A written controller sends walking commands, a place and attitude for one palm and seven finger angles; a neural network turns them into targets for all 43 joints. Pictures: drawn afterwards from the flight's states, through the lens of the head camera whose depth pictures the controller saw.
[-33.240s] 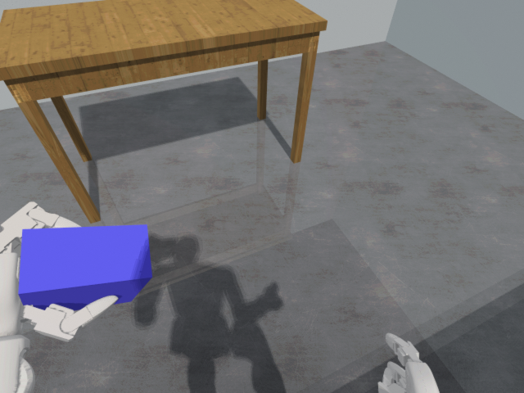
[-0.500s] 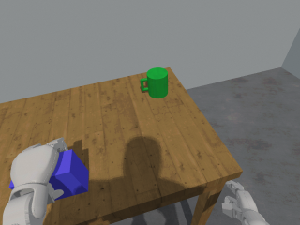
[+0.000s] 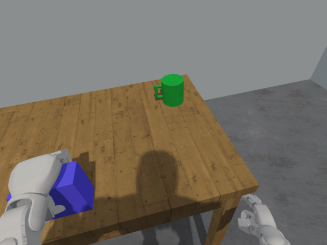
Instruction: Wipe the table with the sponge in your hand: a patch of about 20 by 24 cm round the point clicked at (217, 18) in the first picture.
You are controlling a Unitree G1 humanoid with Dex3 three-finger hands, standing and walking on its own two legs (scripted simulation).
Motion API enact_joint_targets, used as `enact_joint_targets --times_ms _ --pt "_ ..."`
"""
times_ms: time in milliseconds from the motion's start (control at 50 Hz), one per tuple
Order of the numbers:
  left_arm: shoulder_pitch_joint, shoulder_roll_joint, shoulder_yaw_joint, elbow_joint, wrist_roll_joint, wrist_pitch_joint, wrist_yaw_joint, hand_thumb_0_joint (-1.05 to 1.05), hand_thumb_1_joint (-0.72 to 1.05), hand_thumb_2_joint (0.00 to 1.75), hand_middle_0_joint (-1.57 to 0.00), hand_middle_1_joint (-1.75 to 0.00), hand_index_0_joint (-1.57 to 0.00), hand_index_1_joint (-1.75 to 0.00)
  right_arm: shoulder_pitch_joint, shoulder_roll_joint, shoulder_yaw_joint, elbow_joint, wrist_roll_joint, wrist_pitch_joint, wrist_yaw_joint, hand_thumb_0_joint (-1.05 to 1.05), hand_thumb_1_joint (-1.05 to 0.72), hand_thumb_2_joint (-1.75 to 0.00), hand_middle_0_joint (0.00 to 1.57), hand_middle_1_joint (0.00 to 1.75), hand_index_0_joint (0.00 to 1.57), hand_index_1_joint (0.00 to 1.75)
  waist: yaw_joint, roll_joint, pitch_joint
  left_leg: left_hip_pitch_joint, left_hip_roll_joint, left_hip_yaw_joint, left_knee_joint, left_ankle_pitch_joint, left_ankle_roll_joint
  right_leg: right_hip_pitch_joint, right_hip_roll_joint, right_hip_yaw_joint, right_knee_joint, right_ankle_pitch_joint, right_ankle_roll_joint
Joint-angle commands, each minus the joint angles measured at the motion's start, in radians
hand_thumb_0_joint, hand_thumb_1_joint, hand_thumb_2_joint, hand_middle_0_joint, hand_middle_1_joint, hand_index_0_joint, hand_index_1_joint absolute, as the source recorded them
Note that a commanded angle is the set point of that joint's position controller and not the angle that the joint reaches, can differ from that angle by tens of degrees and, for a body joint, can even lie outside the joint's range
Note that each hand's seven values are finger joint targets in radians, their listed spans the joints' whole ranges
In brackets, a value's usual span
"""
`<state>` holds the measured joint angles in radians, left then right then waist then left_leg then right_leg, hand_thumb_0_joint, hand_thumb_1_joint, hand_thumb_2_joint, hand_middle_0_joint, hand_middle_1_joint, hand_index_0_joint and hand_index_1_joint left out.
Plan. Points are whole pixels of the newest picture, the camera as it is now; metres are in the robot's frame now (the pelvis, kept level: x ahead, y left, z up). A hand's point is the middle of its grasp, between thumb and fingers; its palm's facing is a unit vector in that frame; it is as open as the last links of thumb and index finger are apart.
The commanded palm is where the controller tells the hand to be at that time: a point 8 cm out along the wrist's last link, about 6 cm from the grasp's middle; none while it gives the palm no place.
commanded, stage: lift the sponge slowly off the table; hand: left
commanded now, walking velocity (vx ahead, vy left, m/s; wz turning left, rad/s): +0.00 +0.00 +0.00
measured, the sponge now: (60, 196) +0.18 +0.29 +0.05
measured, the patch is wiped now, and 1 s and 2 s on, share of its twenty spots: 1.00 1.00 1.00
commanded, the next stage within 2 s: bring the sponge back beside the body in 1.54 s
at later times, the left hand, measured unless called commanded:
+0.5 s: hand (47, 176) +0.19 +0.29 +0.13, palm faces +0.09 -0.09 -0.99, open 10.2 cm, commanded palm +0.15 +0.28 +0.20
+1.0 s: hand (46, 160) +0.20 +0.29 +0.16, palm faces +0.13 -0.08 -0.99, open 10.2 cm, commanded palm +0.17 +0.29 +0.24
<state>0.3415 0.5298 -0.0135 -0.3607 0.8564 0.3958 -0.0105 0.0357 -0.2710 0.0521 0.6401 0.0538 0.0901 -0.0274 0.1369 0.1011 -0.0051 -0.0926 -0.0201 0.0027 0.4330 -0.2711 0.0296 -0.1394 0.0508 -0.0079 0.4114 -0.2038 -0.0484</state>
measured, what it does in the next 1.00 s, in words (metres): stands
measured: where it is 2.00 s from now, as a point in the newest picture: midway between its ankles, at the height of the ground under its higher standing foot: outside the picture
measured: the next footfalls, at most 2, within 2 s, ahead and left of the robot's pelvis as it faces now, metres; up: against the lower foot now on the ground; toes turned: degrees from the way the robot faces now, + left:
none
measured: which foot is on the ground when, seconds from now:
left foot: down 0.00-1.00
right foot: down 0.00-1.00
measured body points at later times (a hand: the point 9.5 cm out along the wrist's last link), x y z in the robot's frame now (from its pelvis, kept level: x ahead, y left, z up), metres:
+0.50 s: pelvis -0.02 -0.01 +0.00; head -0.05 -0.05 +0.45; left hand +0.18 +0.29 +0.19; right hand +0.24 -0.20 -0.07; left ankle -0.02 +0.10 -0.74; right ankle +0.02 -0.09 -0.74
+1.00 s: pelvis -0.02 +0.00 +0.00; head -0.05 -0.05 +0.45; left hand +0.19 +0.28 +0.21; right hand +0.24 -0.20 -0.07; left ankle -0.02 +0.10 -0.74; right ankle +0.02 -0.09 -0.74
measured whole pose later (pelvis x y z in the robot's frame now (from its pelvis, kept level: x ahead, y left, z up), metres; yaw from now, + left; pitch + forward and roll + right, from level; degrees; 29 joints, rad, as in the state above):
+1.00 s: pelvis -0.02 +0.00 +0.00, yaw +1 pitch -5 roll +0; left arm 0.09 0.60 0.00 -0.34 0.81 0.44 -0.12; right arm 0.01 -0.29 0.07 0.65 0.07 0.05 -0.07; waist 0.14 0.12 0.00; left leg -0.11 -0.03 -0.01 0.42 -0.23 0.03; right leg -0.16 0.04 -0.01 0.42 -0.18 -0.05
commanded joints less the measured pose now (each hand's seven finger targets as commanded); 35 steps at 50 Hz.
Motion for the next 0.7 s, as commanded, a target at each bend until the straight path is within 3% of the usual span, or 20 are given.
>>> enact_joint_targets --times_ms 0,40,60,120,140,200,240,260,300,340,360,420,440,460,520,540,560,600,640,680 --pt "-0.202 0.207 0.155 -0.21 0.033 -0.017 0.041 0.0 0.1 1.3 -1.2 -1.6 -1.2 -1.6 -0.228 -0.092 -0.034 -0.185 -0.006 -0.067 -0.011 0.0 -0.9 -0.9 0.2 0.3 0.2 0.3 -0.003 -0.018 -0.123 -0.007 0.0 -0.1 -0.044 0.269 0.025 0.067 -0.036 0.131 -0.08 0.142 -0.039" --pt "-0.218 0.21 0.156 -0.275 0.028 -0.027 0.04 0.0 0.1 1.3 -1.2 -1.6 -1.2 -1.6 -0.258 -0.086 -0.034 -0.201 -0.001 -0.083 -0.012 0.0 -0.9 -0.9 0.2 0.3 0.2 0.3 -0.001 0.029 -0.131 0.007 0.001 -0.114 -0.051 0.25 0.026 0.067 -0.025 0.157 -0.084 0.116 -0.048" --pt "-0.217 0.201 0.148 -0.273 0.027 -0.032 0.04 0.0 0.1 1.3 -1.2 -1.6 -1.2 -1.6 -0.231 -0.083 -0.035 -0.199 -0.006 -0.086 -0.014 0.0 -0.9 -0.9 0.2 0.3 0.2 0.3 0.002 0.019 -0.153 0.004 0.0 -0.106 -0.049 0.262 0.029 0.085 -0.032 0.128 -0.074 0.124 -0.044" --pt "-0.219 0.222 0.161 -0.215 0.029 -0.03 0.032 0.0 0.1 1.3 -1.2 -1.6 -1.2 -1.6 -0.227 -0.093 -0.037 -0.18 -0.009 -0.077 -0.02 0.0 -0.9 -0.9 0.2 0.3 0.2 0.3 -0.002 -0.056 -0.117 -0.001 0.002 -0.104 -0.052 0.246 0.026 0.062 -0.038 0.135 -0.096 0.104 -0.035" --pt "-0.248 0.244 0.18 -0.236 0.032 -0.023 0.033 0.0 0.1 1.3 -1.2 -1.6 -1.2 -1.6 -0.264 -0.093 -0.033 -0.186 -0.002 -0.084 -0.021 0.0 -0.9 -0.9 0.2 0.3 0.2 0.3 -0.004 -0.031 -0.112 0.001 0.003 -0.112 -0.062 0.221 0.027 0.058 -0.026 0.166 -0.102 0.076 -0.045" --pt "-0.271 0.235 0.171 -0.18 0.035 -0.011 0.031 0.0 0.1 1.3 -1.2 -1.6 -1.2 -1.6 -0.244 -0.093 -0.033 -0.175 -0.006 -0.075 -0.024 0.0 -0.9 -0.9 0.2 0.3 0.2 0.3 -0.001 -0.057 -0.11 -0.018 -0.001 -0.101 -0.066 0.225 0.023 0.066 -0.038 0.138 -0.101 0.075 -0.038" --pt "-0.292 0.271 0.202 -0.203 0.032 0.001 0.027 0.0 0.1 1.3 -1.2 -1.6 -1.2 -1.6 -0.28 -0.096 -0.031 -0.181 0.001 -0.077 -0.022 0.0 -0.9 -0.9 0.2 0.3 0.2 0.3 0.003 -0.019 -0.115 -0.019 -0.003 -0.111 -0.076 0.205 0.021 0.07 -0.028 0.17 -0.103 0.056 -0.049" --pt "-0.281 0.245 0.185 -0.197 0.024 0.004 0.023 0.0 0.1 1.3 -1.2 -1.6 -1.2 -1.6 -0.263 -0.09 -0.032 -0.186 -0.002 -0.077 -0.022 0.0 -0.9 -0.9 0.2 0.3 0.2 0.3 0.009 -0.02 -0.139 -0.026 -0.005 -0.099 -0.07 0.222 0.023 0.094 -0.04 0.142 -0.087 0.075 -0.044" --pt "-0.299 0.24 0.167 -0.166 0.016 0.013 0.012 0.0 0.1 1.3 -1.2 -1.6 -1.2 -1.6 -0.262 -0.094 -0.029 -0.177 0.002 -0.072 -0.022 0.0 -0.9 -0.9 0.2 0.3 0.2 0.3 -0.001 -0.037 -0.105 -0.032 -0.004 -0.1 -0.078 0.202 0.019 0.069 -0.041 0.137 -0.102 0.051 -0.037" --pt "-0.317 0.251 0.175 -0.193 0.011 0.021 0.001 0.0 0.1 1.3 -1.2 -1.6 -1.2 -1.6 -0.298 -0.093 -0.027 -0.187 0.007 -0.082 -0.023 0.0 -0.9 -0.9 0.2 0.3 0.2 0.3 -0.003 -0.005 -0.11 -0.029 -0.004 -0.107 -0.083 0.179 0.022 0.065 -0.033 0.162 -0.104 0.028 -0.044" --pt "-0.336 0.245 0.164 -0.178 0.009 0.022 -0.004 0.0 0.1 1.3 -1.2 -1.6 -1.2 -1.6 -0.277 -0.092 -0.024 -0.186 0.003 -0.081 -0.025 0.0 -0.9 -0.9 0.2 0.3 0.2 0.3 -0.001 -0.004 -0.124 -0.041 -0.005 -0.097 -0.081 0.174 0.023 0.076 -0.043 0.135 -0.097 0.021 -0.038" --pt "-0.361 0.274 0.174 -0.137 0.012 0.026 -0.019 0.0 0.1 1.3 -1.2 -1.6 -1.2 -1.6 -0.269 -0.099 -0.023 -0.178 0.002 -0.075 -0.032 0.0 -0.9 -0.9 0.2 0.3 0.2 0.3 -0.003 -0.044 -0.103 -0.047 -0.006 -0.096 -0.079 0.156 0.023 0.059 -0.051 0.139 -0.11 -0.003 -0.031" --pt "-0.388 0.299 0.193 -0.167 0.018 0.027 -0.021 0.0 0.1 1.3 -1.2 -1.6 -1.2 -1.6 -0.3 -0.099 -0.022 -0.186 0.008 -0.084 -0.033 0.0 -0.9 -0.9 0.2 0.3 0.2 0.3 -0.006 -0.036 -0.111 -0.043 -0.007 -0.104 -0.081 0.139 0.023 0.054 -0.038 0.167 -0.111 -0.025 -0.04" --pt "-0.413 0.278 0.171 -0.167 0.02 0.024 -0.024 0.0 0.1 1.3 -1.2 -1.6 -1.2 -1.6 -0.28 -0.094 -0.018 -0.193 0.005 -0.087 -0.035 0.0 -0.9 -0.9 0.2 0.3 0.2 0.3 -0.002 -0.02 -0.142 -0.048 -0.01 -0.093 -0.081 0.147 0.026 0.078 -0.048 0.137 -0.097 -0.016 -0.035" --pt "-0.399 0.297 0.194 -0.164 0.013 0.006 -0.024 0.0 0.1 1.3 -1.2 -1.6 -1.2 -1.6 -0.271 -0.096 -0.023 -0.185 0.0 -0.087 -0.036 0.0 -0.9 -0.9 0.2 0.3 0.2 0.3 0.008 -0.019 -0.155 -0.034 -0.008 -0.097 -0.075 0.17 0.022 0.083 -0.054 0.139 -0.097 0.012 -0.036" --pt "-0.406 0.312 0.208 -0.197 0.018 0.007 -0.024 0.0 0.1 1.3 -1.2 -1.6 -1.2 -1.6 -0.299 -0.094 -0.022 -0.193 0.005 -0.098 -0.035 0.0 -0.9 -0.9 0.2 0.3 0.2 0.3 0.007 -0.003 -0.158 -0.033 -0.008 -0.108 -0.078 0.163 0.021 0.082 -0.04 0.169 -0.095 0.005 -0.046" --pt "-0.413 0.285 0.187 -0.184 0.011 0.007 -0.025 0.0 0.1 1.3 -1.2 -1.6 -1.2 -1.6 -0.279 -0.088 -0.018 -0.196 0.002 -0.098 -0.035 0.0 -0.9 -0.9 0.2 0.3 0.2 0.3 0.009 0.001 -0.17 -0.043 -0.008 -0.097 -0.078 0.166 0.022 0.095 -0.053 0.14 -0.085 0.009 -0.041" --pt "-0.418 0.287 0.188 -0.129 0.005 0.012 -0.027 0.0 0.1 1.3 -1.2 -1.6 -1.2 -1.6 -0.271 -0.095 -0.019 -0.181 0.002 -0.092 -0.036 0.0 -0.9 -0.9 0.2 0.3 0.2 0.3 0.003 -0.045 -0.123 -0.053 -0.005 -0.098 -0.079 0.154 0.018 0.063 -0.053 0.138 -0.102 -0.006 -0.036" --pt "-0.44 0.322 0.217 -0.13 0.003 0.029 -0.028 0.0 0.1 1.3 -1.2 -1.6 -1.2 -1.6 -0.302 -0.1 -0.02 -0.184 0.008 -0.094 -0.037 0.0 -0.9 -0.9 0.2 0.3 0.2 0.3 0.001 -0.027 -0.112 -0.06 -0.005 -0.106 -0.082 0.125 0.016 0.05 -0.044 0.177 -0.109 -0.034 -0.044" --pt "-0.474 0.33 0.215 -0.092 0.006 0.041 -0.03 0.0 0.1 1.3 -1.2 -1.6 -1.2 -1.6 -0.277 -0.102 -0.019 -0.177 0.007 -0.087 -0.039 0.0 -0.9 -0.9 0.2 0.3 0.2 0.3 0.003 -0.044 -0.121 -0.073 -0.008 -0.097 -0.078 0.139 0.014 0.06 -0.055 0.153 -0.098 -0.021 -0.039"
